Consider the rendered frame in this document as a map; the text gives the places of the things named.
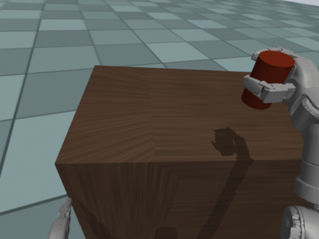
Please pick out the left robot hand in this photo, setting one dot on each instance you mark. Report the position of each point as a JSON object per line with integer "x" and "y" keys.
{"x": 60, "y": 227}

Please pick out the can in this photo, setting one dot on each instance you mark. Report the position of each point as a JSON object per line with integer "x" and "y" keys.
{"x": 271, "y": 67}

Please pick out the right robot arm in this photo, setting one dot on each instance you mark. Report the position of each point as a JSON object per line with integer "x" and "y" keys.
{"x": 300, "y": 222}

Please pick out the right robot hand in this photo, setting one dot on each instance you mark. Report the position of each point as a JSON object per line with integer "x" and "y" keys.
{"x": 303, "y": 75}

